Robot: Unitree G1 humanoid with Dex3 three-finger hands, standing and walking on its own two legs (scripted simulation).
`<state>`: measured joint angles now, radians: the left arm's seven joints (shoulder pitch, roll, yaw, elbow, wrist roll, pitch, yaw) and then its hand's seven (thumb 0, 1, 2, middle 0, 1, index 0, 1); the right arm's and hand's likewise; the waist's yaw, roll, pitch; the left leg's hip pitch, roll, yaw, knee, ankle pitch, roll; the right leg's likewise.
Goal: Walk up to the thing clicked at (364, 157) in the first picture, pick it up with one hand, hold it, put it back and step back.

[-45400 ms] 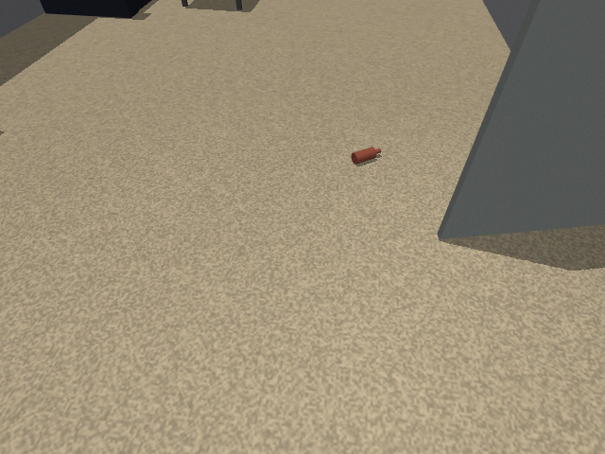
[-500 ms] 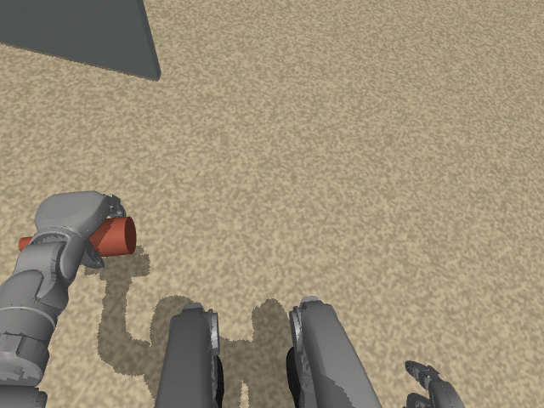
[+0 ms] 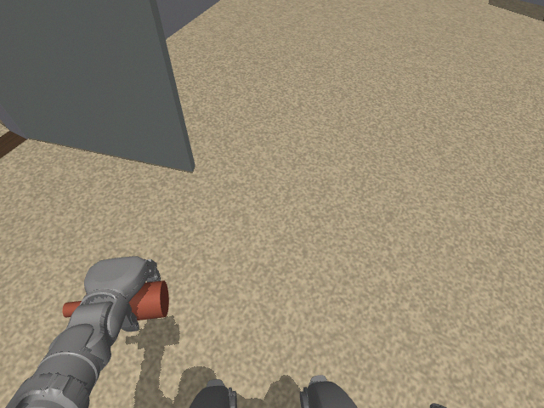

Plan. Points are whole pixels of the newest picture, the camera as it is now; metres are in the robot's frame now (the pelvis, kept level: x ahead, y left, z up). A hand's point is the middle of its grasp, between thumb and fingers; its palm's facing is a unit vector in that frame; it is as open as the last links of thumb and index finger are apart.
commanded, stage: lift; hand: left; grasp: from above
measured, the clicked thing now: (116, 304) +0.34 +0.26 -0.12
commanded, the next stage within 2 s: hold in 0.28 s
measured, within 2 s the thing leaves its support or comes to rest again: neither
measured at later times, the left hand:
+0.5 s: hand (119, 274) +0.35 +0.22 -0.02, palm faces -0.48 -0.06 -0.88, open 8.9 cm
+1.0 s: hand (113, 266) +0.34 +0.22 +0.01, palm faces -0.48 -0.04 -0.88, open 8.9 cm
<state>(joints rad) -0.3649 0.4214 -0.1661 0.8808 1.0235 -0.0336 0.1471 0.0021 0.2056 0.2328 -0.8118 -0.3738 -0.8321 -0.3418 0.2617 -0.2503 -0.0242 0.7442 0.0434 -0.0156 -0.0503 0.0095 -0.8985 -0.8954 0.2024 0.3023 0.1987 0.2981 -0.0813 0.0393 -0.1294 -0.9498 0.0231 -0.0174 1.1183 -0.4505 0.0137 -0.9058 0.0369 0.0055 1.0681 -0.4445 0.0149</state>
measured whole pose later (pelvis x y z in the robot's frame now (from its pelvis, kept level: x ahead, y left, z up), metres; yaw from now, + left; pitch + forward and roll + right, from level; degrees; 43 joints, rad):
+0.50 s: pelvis +0.04 +0.00 +0.06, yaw +0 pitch +10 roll -1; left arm -0.31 0.39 -0.20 0.81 1.01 0.00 0.11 0.00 0.19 0.26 -0.81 -0.37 -0.83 -0.34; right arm 0.24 -0.25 -0.04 0.74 0.05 0.02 -0.05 0.01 -0.90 -0.89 0.20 0.30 0.20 0.30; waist -0.05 0.04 -0.07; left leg -0.57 0.01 0.01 0.76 -0.36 0.01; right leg -0.54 0.02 0.03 0.72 -0.36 0.02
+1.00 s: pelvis +0.05 +0.00 +0.07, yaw +0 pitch +5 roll -1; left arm -0.26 0.39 -0.22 0.71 1.01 -0.01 0.02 0.00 0.20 0.25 -0.82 -0.34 -0.84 -0.31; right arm 0.23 -0.26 -0.05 0.70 0.06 0.06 -0.04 0.01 -0.89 -0.89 0.20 0.30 0.20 0.30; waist -0.03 0.04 -0.05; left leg -0.40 0.01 0.02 0.61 -0.31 0.01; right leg -0.37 0.01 0.04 0.59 -0.31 0.01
